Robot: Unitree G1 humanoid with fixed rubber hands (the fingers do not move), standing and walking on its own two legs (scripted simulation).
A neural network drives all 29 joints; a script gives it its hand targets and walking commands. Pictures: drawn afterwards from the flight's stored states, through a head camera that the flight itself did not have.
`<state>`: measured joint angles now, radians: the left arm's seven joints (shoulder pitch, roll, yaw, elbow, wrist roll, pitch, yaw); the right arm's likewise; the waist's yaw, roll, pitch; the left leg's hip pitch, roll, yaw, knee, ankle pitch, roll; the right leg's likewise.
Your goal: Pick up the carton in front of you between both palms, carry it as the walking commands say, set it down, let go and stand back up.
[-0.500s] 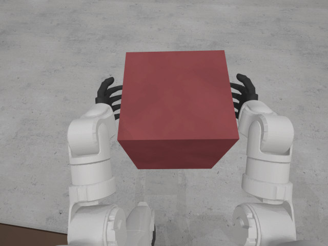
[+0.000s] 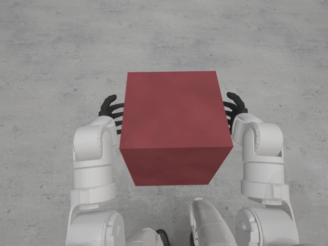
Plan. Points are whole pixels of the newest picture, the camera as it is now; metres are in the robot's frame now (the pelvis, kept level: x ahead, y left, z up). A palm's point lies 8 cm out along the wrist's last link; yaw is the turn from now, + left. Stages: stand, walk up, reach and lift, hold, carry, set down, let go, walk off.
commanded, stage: carry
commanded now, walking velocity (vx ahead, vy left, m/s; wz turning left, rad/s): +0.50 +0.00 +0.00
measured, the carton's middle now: (171, 134) +0.37 -0.02 -0.03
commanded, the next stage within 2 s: none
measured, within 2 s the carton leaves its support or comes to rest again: neither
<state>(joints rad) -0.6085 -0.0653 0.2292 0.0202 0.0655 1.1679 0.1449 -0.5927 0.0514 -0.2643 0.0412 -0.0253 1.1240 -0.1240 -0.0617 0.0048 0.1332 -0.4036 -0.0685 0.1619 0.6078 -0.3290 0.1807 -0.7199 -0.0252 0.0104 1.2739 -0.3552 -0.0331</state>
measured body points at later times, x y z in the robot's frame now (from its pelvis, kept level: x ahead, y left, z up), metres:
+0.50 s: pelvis +0.32 +0.03 +0.03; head +0.33 +0.03 +0.48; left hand +0.64 +0.22 +0.12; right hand +0.67 -0.08 +0.12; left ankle +0.38 +0.18 -0.68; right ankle +0.29 -0.04 -0.72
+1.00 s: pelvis +0.63 +0.10 +0.02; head +0.61 +0.11 +0.47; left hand +0.90 +0.26 +0.10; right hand +0.90 -0.04 +0.11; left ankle +0.52 +0.20 -0.72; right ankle +0.75 -0.03 -0.69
